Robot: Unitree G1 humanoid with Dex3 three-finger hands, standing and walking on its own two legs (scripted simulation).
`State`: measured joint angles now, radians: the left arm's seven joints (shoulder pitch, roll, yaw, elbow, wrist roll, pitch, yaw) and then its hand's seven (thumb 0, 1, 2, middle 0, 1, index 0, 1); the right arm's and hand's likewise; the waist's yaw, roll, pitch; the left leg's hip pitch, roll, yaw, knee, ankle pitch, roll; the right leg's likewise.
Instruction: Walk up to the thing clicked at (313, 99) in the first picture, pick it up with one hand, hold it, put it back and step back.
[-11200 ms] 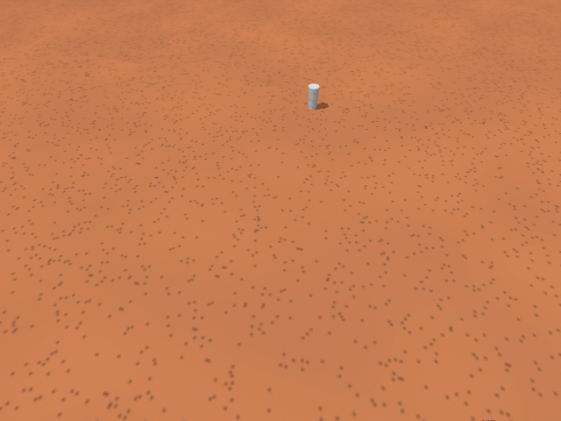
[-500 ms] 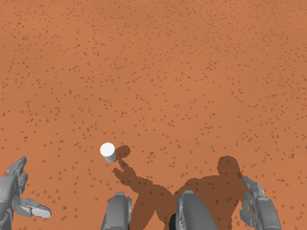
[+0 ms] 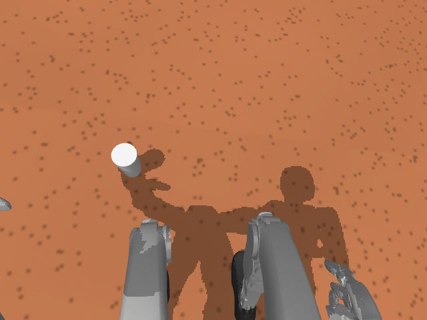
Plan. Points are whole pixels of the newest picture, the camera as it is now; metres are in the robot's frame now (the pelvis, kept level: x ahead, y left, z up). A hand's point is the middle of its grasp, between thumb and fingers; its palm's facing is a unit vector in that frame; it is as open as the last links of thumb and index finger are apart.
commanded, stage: go down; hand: left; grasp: from the side
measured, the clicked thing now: (128, 162) +0.51 +0.23 -0.40
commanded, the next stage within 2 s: approach in 1.10 s
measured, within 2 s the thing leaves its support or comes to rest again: neither
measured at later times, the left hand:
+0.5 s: hand out of the picture +0.41 +0.40 -0.07, palm faces +0.19 -0.98 -0.06, open 17.2 cm
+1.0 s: hand out of the picture +0.44 +0.41 -0.09, palm faces +0.19 -0.98 -0.04, open 17.0 cm
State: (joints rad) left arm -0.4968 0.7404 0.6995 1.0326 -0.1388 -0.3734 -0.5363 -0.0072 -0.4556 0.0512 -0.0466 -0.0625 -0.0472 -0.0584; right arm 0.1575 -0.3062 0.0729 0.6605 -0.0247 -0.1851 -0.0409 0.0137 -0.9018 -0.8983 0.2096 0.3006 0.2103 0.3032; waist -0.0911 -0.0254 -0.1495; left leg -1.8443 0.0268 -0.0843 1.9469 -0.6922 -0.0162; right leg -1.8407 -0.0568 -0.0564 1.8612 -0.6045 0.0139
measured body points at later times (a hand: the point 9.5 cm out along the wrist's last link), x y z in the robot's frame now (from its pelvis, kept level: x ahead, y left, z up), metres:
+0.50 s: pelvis -0.02 +0.01 -0.07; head +0.20 +0.07 +0.32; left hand +0.40 +0.45 -0.06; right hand +0.11 -0.27 -0.17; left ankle +0.07 +0.13 -0.45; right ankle +0.10 -0.13 -0.45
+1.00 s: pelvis -0.02 +0.01 -0.10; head +0.20 +0.09 +0.28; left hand +0.42 +0.46 -0.08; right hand +0.09 -0.28 -0.19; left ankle +0.07 +0.13 -0.45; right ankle +0.10 -0.13 -0.45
